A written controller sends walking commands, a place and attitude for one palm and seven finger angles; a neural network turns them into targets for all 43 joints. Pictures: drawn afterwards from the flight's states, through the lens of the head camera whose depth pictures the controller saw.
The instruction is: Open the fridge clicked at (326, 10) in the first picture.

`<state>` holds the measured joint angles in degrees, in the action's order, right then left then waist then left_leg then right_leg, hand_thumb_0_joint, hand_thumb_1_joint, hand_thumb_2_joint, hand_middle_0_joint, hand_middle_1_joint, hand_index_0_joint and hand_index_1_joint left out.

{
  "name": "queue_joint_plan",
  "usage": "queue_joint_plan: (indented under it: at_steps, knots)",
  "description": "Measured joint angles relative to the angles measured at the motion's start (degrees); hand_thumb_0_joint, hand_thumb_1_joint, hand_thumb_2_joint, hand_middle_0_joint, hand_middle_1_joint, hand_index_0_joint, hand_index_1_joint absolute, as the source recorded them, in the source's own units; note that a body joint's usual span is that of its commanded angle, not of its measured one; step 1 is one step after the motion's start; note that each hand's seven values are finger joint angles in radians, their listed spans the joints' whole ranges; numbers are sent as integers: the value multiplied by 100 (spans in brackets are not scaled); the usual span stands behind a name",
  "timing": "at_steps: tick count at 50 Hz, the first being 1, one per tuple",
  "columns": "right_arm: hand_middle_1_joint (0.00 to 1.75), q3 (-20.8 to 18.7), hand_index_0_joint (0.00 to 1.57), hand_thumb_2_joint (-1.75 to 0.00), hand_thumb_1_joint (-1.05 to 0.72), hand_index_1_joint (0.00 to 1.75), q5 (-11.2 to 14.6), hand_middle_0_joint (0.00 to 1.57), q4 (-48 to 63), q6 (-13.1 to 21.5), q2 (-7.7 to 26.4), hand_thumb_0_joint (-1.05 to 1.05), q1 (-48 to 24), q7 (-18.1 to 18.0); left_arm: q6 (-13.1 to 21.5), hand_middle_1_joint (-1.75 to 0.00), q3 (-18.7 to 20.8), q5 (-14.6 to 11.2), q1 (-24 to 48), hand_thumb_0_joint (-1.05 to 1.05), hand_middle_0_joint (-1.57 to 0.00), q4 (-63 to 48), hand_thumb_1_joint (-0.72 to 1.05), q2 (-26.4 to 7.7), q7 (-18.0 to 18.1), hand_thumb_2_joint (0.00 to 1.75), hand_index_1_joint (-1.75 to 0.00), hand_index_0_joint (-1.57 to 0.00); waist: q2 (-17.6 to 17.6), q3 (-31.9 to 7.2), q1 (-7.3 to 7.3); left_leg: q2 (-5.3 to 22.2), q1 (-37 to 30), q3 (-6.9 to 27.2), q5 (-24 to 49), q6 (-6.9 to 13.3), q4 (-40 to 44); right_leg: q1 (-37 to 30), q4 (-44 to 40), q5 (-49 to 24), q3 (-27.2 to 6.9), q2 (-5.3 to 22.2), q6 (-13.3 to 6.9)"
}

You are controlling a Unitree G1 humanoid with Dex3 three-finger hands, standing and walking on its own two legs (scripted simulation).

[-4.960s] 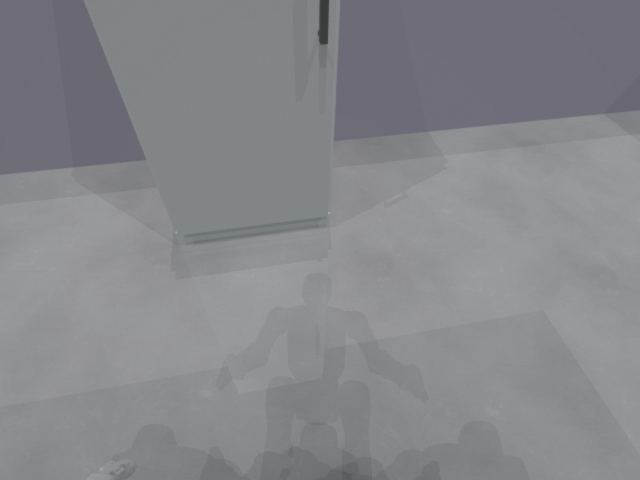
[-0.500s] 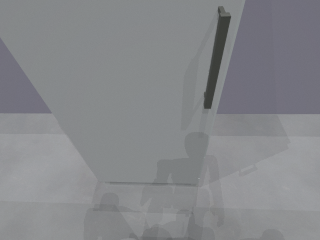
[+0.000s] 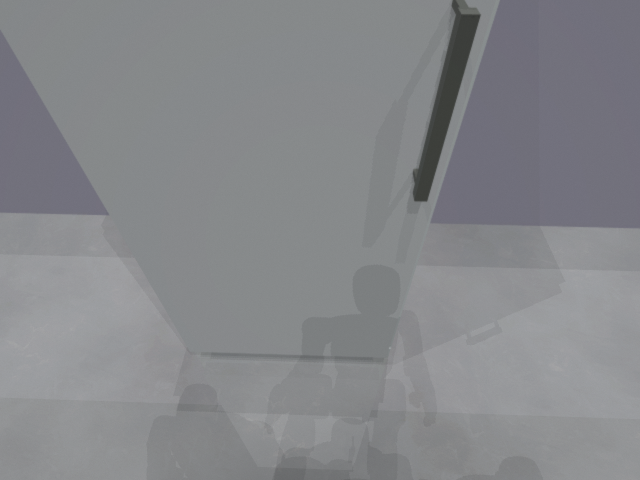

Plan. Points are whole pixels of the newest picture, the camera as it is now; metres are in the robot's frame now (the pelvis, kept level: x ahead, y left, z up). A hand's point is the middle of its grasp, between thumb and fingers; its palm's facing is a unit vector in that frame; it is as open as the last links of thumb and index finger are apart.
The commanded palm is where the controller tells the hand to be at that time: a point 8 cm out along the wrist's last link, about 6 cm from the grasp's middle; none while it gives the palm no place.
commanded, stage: come to a stop and stand still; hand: right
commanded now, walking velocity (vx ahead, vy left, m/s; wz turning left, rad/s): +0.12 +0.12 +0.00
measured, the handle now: (436, 113) +0.54 -0.13 +0.19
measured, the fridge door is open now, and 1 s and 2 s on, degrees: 0 0 0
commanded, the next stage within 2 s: look again from close up in 0.82 s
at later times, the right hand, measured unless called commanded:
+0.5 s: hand out of the picture -0.02 -0.15 -0.17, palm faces +0.00 +0.98 -0.17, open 7.4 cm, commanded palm none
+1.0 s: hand out of the picture +0.01 -0.15 -0.16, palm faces +0.01 +0.98 -0.22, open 7.3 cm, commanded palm none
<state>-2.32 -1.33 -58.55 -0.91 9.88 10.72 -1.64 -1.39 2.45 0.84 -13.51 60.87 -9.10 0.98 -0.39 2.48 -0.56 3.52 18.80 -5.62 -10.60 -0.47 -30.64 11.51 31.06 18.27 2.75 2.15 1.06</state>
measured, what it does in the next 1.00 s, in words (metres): stands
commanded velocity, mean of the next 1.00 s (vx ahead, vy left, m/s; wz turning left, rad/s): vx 0.01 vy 0.03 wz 0.00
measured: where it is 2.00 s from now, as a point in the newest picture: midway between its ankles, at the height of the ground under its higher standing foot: outside the picture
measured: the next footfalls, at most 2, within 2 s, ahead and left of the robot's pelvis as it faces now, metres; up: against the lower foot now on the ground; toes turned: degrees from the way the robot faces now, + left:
none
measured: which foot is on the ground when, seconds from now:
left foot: down 0.00-1.00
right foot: down 0.00-1.00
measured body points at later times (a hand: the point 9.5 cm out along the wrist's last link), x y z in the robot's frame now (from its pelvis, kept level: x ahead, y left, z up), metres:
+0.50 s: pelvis +0.00 +0.01 +0.01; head +0.00 +0.01 +0.46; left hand -0.01 +0.22 -0.16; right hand -0.02 -0.20 -0.15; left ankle +0.00 +0.11 -0.73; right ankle -0.02 -0.12 -0.73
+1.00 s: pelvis +0.00 +0.02 +0.01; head +0.01 +0.04 +0.46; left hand -0.02 +0.23 -0.16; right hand +0.01 -0.20 -0.14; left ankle +0.00 +0.11 -0.73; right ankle -0.02 -0.12 -0.73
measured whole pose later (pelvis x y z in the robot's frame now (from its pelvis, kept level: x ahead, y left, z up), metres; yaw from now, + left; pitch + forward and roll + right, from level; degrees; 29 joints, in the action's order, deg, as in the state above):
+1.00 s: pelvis +0.00 +0.02 +0.01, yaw +0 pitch -1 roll -1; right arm 0.5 -0.7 -63.4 1.7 9.0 15.8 -1.7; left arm 0.8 -1.0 1.0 -17.6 64.3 -8.0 1.6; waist 0.7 1.8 0.4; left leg 0.2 12.0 -4.7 -15.2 2.5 -28.4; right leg 8.7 25.7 15.6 2.9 2.7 2.1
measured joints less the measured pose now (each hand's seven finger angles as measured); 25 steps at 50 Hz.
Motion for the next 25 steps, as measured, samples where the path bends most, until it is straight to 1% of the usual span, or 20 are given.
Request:
queue_joint_plan:
  at_steps: [2, 4, 8, 11, 13, 16, 19, 21, 25]
  knots:
    - [30, -13, 20, -90, -91, 30, 22, 20, -115, -67, 55, 0, 48, 11, 48, -29, -54, 41, -65, 0, -20, 70, 91, 83, 18, 90, -29, -20, -149, -36, -20, 38, -81, 93, -75, -57, 85, -85, -88, -88, 70, -73, -100]
    - [30, 3, 20, -90, -91, 30, 0, 20, -229, -104, 78, 0, 135, 38, 78, -29, -99, 55, -186, 0, -20, 132, 92, 137, 33, 90, -29, -20, -195, -130, -11, 16, -171, 156, -276, -81, 175, -207, -324, -150, 81, -104, -158]
    - [30, 39, 20, -90, -91, 30, -16, 20, -408, -63, 99, 0, 355, 100, 120, -29, -157, 52, -363, 0, -20, 252, 91, 244, 77, 90, -29, -20, -239, -254, 6, -43, -389, 231, -389, -79, 88, -374, -759, -358, 79, -174, -191]
    - [30, 67, 20, -90, -91, 30, -9, 20, -538, -16, 95, 0, 523, 115, 158, -30, -166, 44, -397, 0, -20, 329, 92, 305, 128, 90, -30, -21, -303, -261, 9, -53, -623, 262, -278, -74, 294, -378, -846, -393, 163, -244, -181]
    - [30, 94, 20, -90, -91, 30, 7, 20, -660, 10, 15, 0, 565, 99, 189, -30, -156, 21, -353, 0, -20, 387, 92, 284, 154, 90, -30, -21, -202, -178, 26, -118, -711, 270, -357, 24, 466, -352, -780, -354, 189, -189, -156]
    - [30, 143, 20, -90, -91, 30, 41, 20, -763, 82, -118, 0, 638, 73, 213, -30, -152, -9, -293, 0, -20, 451, 91, 244, 171, 90, -30, -21, -26, -66, 93, -228, -785, 229, -243, 70, 585, -352, -730, -335, 157, -76, -101]
    - [30, 208, 20, -90, -91, 30, 45, 20, -828, 139, -211, 0, 688, -6, 201, -30, -176, -34, -270, 0, -20, 485, 91, 222, 146, 90, -29, -21, 51, -49, 109, -305, -800, 201, -221, 111, 608, -311, -638, -310, 134, 7, -47]
    - [30, 273, 20, -90, -91, 30, 38, 20, -772, 198, -272, 0, 731, -70, 176, -30, -191, -24, -282, 0, -20, 355, 91, 171, 95, 90, -29, -20, 130, -53, 129, -361, -697, 163, -262, 143, 486, -120, -339, -180, 94, 79, -29]
    - [30, 337, 20, -90, -91, 30, 34, 20, -679, 242, -338, 0, 771, -34, 234, -29, -220, 17, -408, 0, -20, 143, 91, 101, 60, 90, -29, -20, 208, -128, 150, -326, -550, 122, -450, 173, 155, 13, -77, -47, 44, 62, -25]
